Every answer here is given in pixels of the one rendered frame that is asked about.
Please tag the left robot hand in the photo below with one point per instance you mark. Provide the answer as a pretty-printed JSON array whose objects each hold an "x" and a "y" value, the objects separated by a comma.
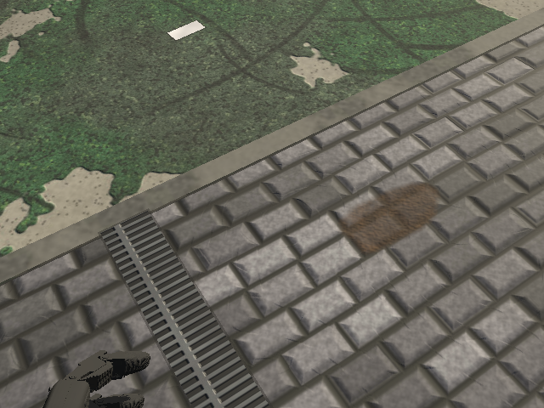
[{"x": 93, "y": 373}]

